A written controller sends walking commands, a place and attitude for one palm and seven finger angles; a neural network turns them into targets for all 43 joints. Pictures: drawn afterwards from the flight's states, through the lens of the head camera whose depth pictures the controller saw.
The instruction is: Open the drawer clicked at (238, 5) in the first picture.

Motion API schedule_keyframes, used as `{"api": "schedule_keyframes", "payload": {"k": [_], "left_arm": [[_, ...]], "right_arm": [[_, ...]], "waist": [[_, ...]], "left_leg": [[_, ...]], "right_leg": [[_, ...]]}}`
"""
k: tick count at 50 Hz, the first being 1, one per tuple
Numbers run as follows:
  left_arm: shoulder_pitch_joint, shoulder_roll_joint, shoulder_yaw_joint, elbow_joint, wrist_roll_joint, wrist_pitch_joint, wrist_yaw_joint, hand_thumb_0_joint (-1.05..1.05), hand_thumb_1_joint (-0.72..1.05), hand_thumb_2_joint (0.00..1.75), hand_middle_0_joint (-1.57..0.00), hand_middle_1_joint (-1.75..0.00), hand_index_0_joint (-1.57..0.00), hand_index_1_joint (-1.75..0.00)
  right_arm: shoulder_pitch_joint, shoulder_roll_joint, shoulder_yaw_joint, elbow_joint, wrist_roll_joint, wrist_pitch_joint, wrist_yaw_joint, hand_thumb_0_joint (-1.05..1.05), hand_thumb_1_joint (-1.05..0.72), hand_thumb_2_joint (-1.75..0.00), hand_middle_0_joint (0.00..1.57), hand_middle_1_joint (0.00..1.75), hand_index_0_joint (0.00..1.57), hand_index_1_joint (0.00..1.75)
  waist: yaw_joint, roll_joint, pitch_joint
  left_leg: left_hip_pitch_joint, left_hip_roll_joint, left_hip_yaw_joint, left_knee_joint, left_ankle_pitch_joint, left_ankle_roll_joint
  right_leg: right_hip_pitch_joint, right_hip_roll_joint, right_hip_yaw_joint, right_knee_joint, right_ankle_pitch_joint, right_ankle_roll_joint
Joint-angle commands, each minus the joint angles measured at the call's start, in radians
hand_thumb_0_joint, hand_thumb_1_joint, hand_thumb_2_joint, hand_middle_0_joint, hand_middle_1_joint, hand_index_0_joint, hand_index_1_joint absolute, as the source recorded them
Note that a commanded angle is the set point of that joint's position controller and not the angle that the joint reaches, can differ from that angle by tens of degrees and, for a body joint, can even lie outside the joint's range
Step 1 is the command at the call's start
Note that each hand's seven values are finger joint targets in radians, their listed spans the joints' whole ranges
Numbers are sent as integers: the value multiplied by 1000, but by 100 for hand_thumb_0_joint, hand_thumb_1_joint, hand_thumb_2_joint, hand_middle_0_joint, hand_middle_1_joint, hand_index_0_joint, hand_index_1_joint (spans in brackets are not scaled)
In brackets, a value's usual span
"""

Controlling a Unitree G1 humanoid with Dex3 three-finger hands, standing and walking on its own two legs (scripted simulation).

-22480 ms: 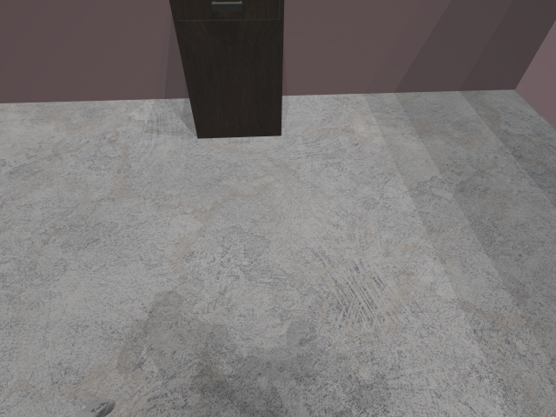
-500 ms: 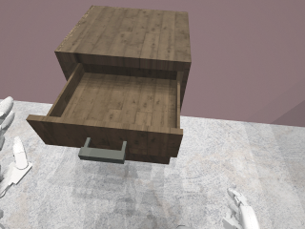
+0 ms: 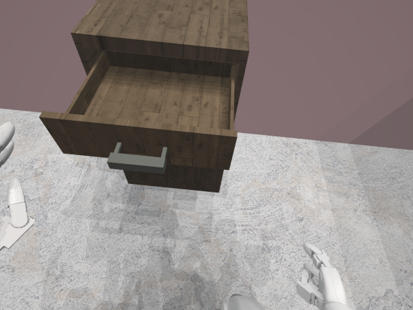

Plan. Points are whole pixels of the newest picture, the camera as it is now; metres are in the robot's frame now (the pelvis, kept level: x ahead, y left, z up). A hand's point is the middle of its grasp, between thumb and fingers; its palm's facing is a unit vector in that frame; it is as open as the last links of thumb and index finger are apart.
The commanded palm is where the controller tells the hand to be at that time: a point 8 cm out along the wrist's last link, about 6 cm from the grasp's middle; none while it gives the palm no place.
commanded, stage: stop stepping back and stand still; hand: left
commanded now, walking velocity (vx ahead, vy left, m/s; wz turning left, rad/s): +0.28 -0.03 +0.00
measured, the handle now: (139, 155) +0.45 +0.18 -0.03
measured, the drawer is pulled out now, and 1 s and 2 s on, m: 0.28 0.28 0.28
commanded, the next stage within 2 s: let the arm hang, fingers relaxed in 0.76 s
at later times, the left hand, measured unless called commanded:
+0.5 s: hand out of the picture +0.10 +0.21 +0.17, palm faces +0.32 -0.81 -0.50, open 7.5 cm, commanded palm +0.04 +0.25 +0.18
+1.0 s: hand out of the picture +0.10 +0.23 -0.02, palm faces +0.18 -0.90 -0.40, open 7.4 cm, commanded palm none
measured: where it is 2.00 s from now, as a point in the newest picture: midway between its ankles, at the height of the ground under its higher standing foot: outside the picture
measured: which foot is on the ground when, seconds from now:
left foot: down 0.00-0.10, up 0.12-0.30, down 0.32-1.00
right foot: up 0.00-0.08, down 0.10-1.00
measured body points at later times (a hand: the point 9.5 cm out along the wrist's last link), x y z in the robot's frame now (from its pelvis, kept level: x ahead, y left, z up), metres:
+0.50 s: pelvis -0.10 -0.02 +0.00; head -0.10 -0.02 +0.45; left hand +0.07 +0.25 +0.20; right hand +0.03 -0.28 -0.08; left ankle -0.07 +0.10 -0.73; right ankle -0.07 -0.11 -0.72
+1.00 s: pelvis -0.10 -0.02 -0.01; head -0.12 -0.03 +0.44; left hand +0.08 +0.27 +0.01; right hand +0.04 -0.25 -0.13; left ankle -0.08 +0.09 -0.73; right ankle -0.09 -0.12 -0.73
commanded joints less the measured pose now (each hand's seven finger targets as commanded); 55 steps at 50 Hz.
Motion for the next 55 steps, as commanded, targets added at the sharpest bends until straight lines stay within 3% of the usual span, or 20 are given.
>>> {"api": "schedule_keyframes", "payload": {"k": [1,3,4,6,9,14,17,19,24,27,34,37,39,42,43,45,48,50,53,55], "left_arm": [[20,71,74,-222,-3,-53,15,0,90,90,-20,-30,-20,-30],[-3,90,76,-186,1,-43,10,0,90,90,-20,-30,-20,-30],[-28,118,83,-172,7,-43,9,0,90,90,-20,-30,-20,-30],[-72,169,118,-165,-4,-19,17,0,90,90,-20,-30,-20,-30],[-16,104,87,-121,-5,-1,24,0,90,90,-20,-30,-20,-30],[17,87,39,-160,30,-2,40,0,90,90,-20,-30,-20,-30],[6,143,73,-255,28,-26,45,0,90,90,-20,-30,-20,-30],[9,135,77,-204,33,-15,40,0,90,90,-20,-30,-20,-30],[-32,121,61,-92,28,-19,23,0,90,90,-20,-30,-20,-30],[-109,162,94,-126,9,-30,18,0,90,90,-20,-30,-20,-30],[-2,97,35,-189,26,-22,32,0,90,90,-20,-30,-20,-30],[-51,121,45,-242,28,-34,46,0,90,90,-20,-30,-20,-30],[-37,124,65,-187,33,-25,41,0,90,90,-20,-30,-20,-30],[-20,120,62,-143,23,-16,35,0,90,90,-20,-30,-20,-30],[-111,-106,-289,684,124,175,-101,0,90,90,-20,-30,-20,-30],[-166,-61,-302,794,82,243,-143,0,90,90,-20,-30,-20,-30],[-239,-61,-313,947,90,249,-129,0,90,90,-20,-30,-20,-30],[-311,-55,-325,1087,87,256,-120,0,90,90,-20,-30,-20,-30],[-372,-84,-355,1282,67,266,-123,0,90,90,-20,-30,-20,-30],[-350,-86,-363,1413,63,262,-127,0,90,90,-20,-30,-20,-30]], "right_arm": [[-20,-150,-38,-132,16,-61,8,0,-90,-90,20,30,20,30],[-39,-160,-19,-157,31,-52,6,0,-90,-90,20,30,20,30],[-25,-147,-13,-161,35,-42,4,0,-90,-90,20,30,20,30],[-17,-143,-19,-167,37,-25,-4,0,-90,-90,20,30,20,30],[-56,-119,-8,-152,17,0,-19,0,-90,-90,20,30,20,30],[-21,-145,9,-139,-1,-32,-38,0,-90,-90,20,30,20,30],[-24,-176,-21,-171,-4,-46,-38,0,-90,-90,20,30,20,30],[-21,-145,-11,-138,-1,-44,-23,0,-90,-90,20,30,20,30],[-37,-178,-9,-124,12,-28,-25,0,-90,-90,20,30,20,30],[-34,-157,-25,-135,18,-17,-17,0,-90,-90,20,30,20,30],[-17,-131,1,-136,-2,-24,-44,0,-90,-90,20,30,20,30],[-28,-174,-6,-170,-4,-33,-52,0,-90,-90,20,30,20,30],[-11,-137,0,-146,4,-39,-41,0,-90,-90,20,30,20,30],[-26,-152,11,-138,12,-48,-34,0,-90,-90,20,30,20,30],[-19,-252,-50,90,-17,-26,41,0,-90,-90,20,30,20,30],[120,-130,-11,77,17,69,47,0,-90,-90,20,30,20,30],[97,-145,-7,92,-16,118,42,0,-90,-90,20,30,20,30],[79,-143,-9,120,-25,145,38,0,-90,-90,20,30,20,30],[80,-133,20,201,-30,145,35,0,-90,-90,20,30,20,30],[59,-143,27,243,-22,145,26,0,-90,-90,20,30,20,30]], "waist": [[13,281,-187],[21,180,-130],[5,-1,-107],[14,-218,-144],[-19,-126,-148],[-14,3,-112],[7,362,-152],[-14,297,-70],[10,127,-34],[3,-175,-102],[-11,20,-132],[9,311,-132],[-11,278,-80],[8,172,-75],[-4,63,-117],[-30,-147,-180],[9,-260,-92],[-2,-153,-42],[9,233,-5],[32,179,-16]], "left_leg": [[139,255,-96,-86,484,129],[-36,188,-71,-28,-4,96],[-64,86,-2,91,-228,60],[-73,-47,-21,490,-277,24],[-18,-39,-41,499,-189,19],[130,-23,15,-176,-190,83],[107,248,-302,-334,-150,196],[-23,236,-299,-345,-251,221],[-177,114,-93,-108,-293,127],[-184,-48,-12,443,-245,56],[142,-34,48,-91,-142,80],[130,216,-285,-297,-202,170],[26,242,-324,-362,-316,196],[35,178,-158,-183,96,152],[-26,71,-83,83,268,97],[10,1,-37,144,-100,42],[-88,-37,-19,212,-73,44],[-26,-29,-39,145,-84,50],[39,77,-158,-121,205,93],[-3,85,-167,-190,71,98]], "right_leg": [[142,-39,1,-178,20,-4],[312,-70,-13,-437,190,5],[298,-143,56,-561,223,-21],[121,-382,409,-724,-18,-183],[64,-298,239,-659,-59,-154],[106,-184,127,-567,-135,-85],[90,13,-63,-36,-51,-8],[70,-14,-8,104,-30,-18],[380,-48,-27,-452,92,-33],[232,-376,472,-751,-180,-204],[119,-216,161,-606,-132,-132],[110,-8,-43,-187,19,-26],[88,-17,-16,-43,-51,-24],[211,-33,-40,-333,77,-15],[219,-124,40,-319,549,-33],[166,-237,139,-415,471,-86],[254,-214,131,-433,561,-132],[217,-217,125,-437,519,-142],[197,-71,32,-376,222,-48],[299,-63,34,-428,193,-49]]}}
